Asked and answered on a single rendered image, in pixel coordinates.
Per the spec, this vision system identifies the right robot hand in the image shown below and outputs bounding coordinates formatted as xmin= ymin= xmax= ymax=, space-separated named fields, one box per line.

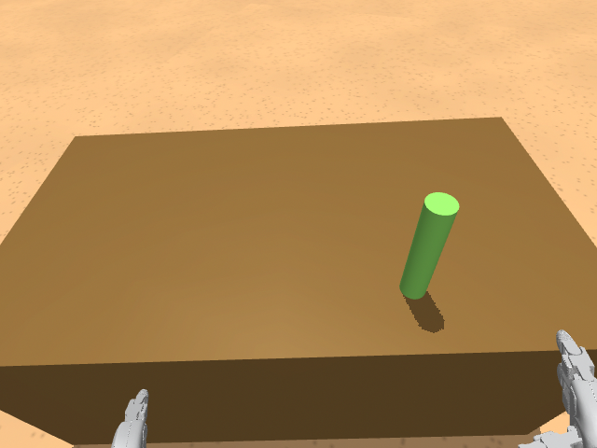
xmin=518 ymin=329 xmax=597 ymax=448

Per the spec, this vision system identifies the left robot hand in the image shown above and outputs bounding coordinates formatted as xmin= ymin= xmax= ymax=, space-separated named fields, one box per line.
xmin=111 ymin=389 xmax=148 ymax=448

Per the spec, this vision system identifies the can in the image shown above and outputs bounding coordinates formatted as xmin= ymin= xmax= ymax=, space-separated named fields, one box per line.
xmin=399 ymin=192 xmax=459 ymax=300

